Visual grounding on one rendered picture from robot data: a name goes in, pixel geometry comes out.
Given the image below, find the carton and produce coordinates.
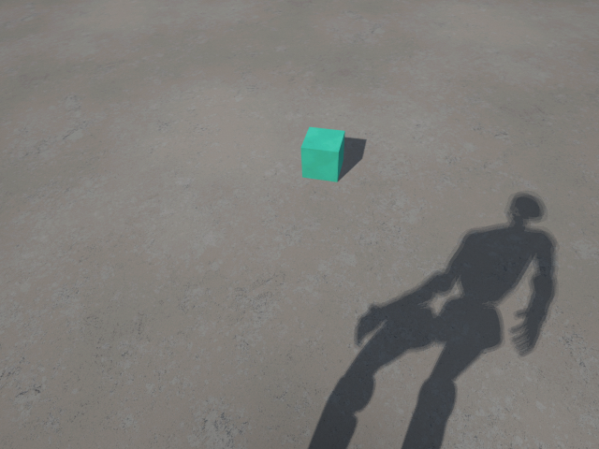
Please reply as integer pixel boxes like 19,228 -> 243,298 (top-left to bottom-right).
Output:
301,127 -> 345,182

